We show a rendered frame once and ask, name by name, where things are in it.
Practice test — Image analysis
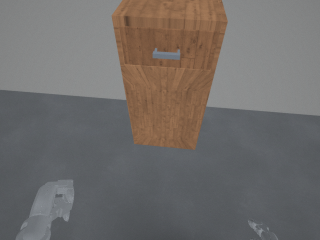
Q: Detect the drawer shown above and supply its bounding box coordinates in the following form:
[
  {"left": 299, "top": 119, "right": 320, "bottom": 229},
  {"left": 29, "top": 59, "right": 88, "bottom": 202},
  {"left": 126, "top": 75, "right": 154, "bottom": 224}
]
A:
[{"left": 119, "top": 26, "right": 219, "bottom": 70}]

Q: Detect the robot left forearm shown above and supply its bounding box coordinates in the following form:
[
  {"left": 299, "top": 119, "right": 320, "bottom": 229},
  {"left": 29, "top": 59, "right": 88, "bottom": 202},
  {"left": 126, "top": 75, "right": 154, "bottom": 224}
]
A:
[{"left": 15, "top": 215, "right": 52, "bottom": 240}]

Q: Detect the robot right hand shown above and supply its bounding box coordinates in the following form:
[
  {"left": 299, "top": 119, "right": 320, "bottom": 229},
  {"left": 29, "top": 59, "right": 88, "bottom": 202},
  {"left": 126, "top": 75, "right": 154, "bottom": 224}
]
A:
[{"left": 248, "top": 218, "right": 278, "bottom": 240}]

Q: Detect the handle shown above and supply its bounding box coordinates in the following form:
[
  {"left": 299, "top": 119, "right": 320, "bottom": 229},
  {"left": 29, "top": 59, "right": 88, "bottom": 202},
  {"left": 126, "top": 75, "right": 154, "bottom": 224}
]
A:
[{"left": 152, "top": 48, "right": 181, "bottom": 60}]

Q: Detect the robot left hand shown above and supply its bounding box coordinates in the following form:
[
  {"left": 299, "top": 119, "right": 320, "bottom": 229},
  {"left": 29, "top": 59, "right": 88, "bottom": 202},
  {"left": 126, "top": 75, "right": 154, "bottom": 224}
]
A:
[{"left": 29, "top": 179, "right": 75, "bottom": 222}]

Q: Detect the cabinet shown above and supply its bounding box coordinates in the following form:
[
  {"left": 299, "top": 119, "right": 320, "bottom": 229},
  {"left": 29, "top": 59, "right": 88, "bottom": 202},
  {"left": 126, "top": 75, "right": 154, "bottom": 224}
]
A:
[{"left": 111, "top": 0, "right": 228, "bottom": 150}]

